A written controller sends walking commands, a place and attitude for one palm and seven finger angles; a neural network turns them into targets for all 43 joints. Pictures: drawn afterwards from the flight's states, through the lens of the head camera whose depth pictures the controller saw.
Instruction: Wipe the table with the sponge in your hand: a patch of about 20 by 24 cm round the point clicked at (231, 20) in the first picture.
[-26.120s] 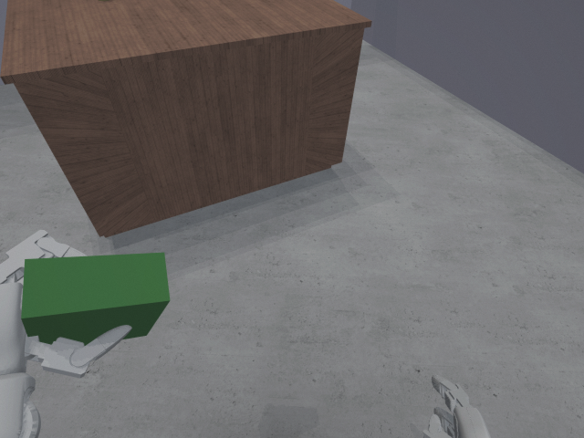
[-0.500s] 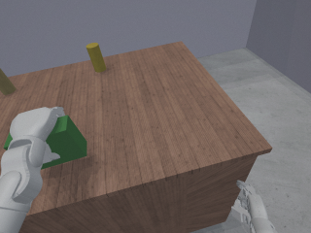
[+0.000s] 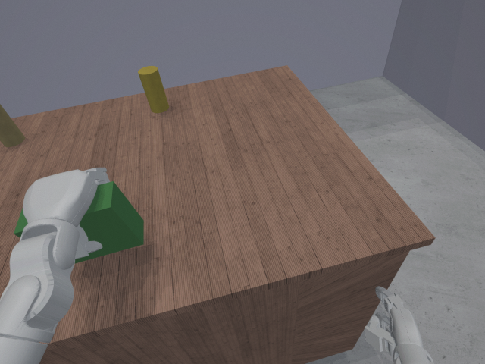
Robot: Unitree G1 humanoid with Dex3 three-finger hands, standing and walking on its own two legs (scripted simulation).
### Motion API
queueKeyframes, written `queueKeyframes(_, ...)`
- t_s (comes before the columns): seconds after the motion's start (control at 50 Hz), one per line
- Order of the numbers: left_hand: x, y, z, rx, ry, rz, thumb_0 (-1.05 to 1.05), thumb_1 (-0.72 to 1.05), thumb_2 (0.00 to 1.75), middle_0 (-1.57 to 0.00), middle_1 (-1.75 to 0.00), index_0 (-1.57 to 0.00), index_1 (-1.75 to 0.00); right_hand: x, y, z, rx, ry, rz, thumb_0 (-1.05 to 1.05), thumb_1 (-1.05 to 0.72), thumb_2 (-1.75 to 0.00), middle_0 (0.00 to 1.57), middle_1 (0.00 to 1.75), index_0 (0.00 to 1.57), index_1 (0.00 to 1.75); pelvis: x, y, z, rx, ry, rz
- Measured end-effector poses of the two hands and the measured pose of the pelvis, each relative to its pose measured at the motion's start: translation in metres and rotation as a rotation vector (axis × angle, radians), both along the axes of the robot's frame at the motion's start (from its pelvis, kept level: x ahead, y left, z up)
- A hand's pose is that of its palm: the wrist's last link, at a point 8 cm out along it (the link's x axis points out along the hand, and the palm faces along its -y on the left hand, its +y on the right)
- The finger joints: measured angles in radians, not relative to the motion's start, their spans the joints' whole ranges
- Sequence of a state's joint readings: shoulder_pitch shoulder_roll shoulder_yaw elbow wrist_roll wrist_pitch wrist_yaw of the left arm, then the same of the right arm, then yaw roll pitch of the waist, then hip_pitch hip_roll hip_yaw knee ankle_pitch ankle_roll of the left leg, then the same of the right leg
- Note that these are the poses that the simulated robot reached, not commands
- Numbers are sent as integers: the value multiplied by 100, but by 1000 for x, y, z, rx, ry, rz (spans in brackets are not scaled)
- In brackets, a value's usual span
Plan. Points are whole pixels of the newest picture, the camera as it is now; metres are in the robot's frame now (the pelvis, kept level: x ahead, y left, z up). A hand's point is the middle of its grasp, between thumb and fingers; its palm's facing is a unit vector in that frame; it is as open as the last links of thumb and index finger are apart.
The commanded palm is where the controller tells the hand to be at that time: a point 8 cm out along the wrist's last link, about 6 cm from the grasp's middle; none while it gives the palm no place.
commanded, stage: move the sponge above the wiping area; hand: left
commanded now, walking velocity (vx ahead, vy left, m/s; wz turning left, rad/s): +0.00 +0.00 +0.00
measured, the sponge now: (93, 231) +0.26 +0.30 +0.10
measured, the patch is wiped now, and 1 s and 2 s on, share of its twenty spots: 0.00 0.00 0.00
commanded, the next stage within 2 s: lower the sponge onto the table in 0.40 s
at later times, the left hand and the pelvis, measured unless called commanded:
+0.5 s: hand (85, 217) +0.25 +0.29 +0.15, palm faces +0.08 -0.03 -1.00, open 9.5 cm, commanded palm +0.22 +0.29 +0.21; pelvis -0.01 -0.01 +0.00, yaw +0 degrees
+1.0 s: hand (83, 219) +0.26 +0.30 +0.14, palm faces +0.03 -0.04 -1.00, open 9.5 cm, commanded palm +0.22 +0.29 +0.20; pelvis +0.00 -0.02 +0.00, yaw +0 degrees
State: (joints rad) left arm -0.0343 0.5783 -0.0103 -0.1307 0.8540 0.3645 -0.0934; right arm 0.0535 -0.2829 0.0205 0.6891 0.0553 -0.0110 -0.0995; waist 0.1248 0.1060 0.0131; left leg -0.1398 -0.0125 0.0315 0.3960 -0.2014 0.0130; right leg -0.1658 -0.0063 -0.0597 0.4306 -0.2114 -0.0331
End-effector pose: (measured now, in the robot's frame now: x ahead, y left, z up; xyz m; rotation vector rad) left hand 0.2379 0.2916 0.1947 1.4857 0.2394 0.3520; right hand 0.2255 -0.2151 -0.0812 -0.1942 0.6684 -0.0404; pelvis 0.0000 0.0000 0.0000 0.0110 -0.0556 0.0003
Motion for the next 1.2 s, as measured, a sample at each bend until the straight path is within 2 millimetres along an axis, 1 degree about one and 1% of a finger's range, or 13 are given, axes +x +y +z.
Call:
queueKeyframes(0.08, -1, 2, 2, -4, -1, 23, 0, -44, 103, -79, -137, -78, -137, 0, 1, 0, 2, 2, 2, 2, -90, -90, 20, 30, 15, 28, -2, 1, 0, 1, 0, 2)
queueKeyframes(0.22, -7, -6, 2, -3, 8, 7, 0, -44, 103, -79, -137, -78, -137, -1, 1, 0, 10, -2, 4, 2, -90, -90, 20, 30, 14, 27, -4, 0, 0, 2, -5, -2)
queueKeyframes(0.3, -6, -5, 1, 2, 19, 18, 0, -44, 103, -79, -137, -78, -137, -1, 1, -1, 10, -4, 11, 2, -90, -90, 20, 30, 14, 27, -6, -3, 0, 3, -7, 1)
queueKeyframes(0.46, -7, -12, 8, 14, 2, 13, 0, -44, 103, -79, -137, -78, -137, -2, -1, -2, 22, -13, 20, 2, -90, -90, 20, 30, 14, 27, -7, -8, 0, 4, -9, 1)
queueKeyframes(0.6, -5, -9, 6, 16, 31, 39, 0, -44, 103, -79, -137, -78, -137, -1, -4, -2, 28, -19, 31, 2, -90, -90, 20, 30, 17, 28, -8, -14, -1, 5, -6, 2)
queueKeyframes(0.82, -3, -13, 6, 18, 31, 12, 0, -44, 103, -79, -137, -78, -137, -1, -6, -3, 25, -25, 36, 2, -90, -90, 20, 30, 19, 30, -6, -17, -2, 4, -6, 2)
queueKeyframes(0.98, -1, -2, -1, 13, 55, 49, 0, -44, 103, -79, -137, -78, -137, 0, -8, -3, 18, -18, 31, 2, -90, -90, 20, 30, 20, 30, -5, -16, -2, 2, 1, 5)
queueKeyframes(1.2, -10, 7, -15, -5, 66, 27, 0, -44, 103, -79, -137, -78, -137, 0, -5, -1, -5, -13, 24, 2, -90, -90, 20, 30, 19, 30, -1, -9, -2, -4, -1, 6)
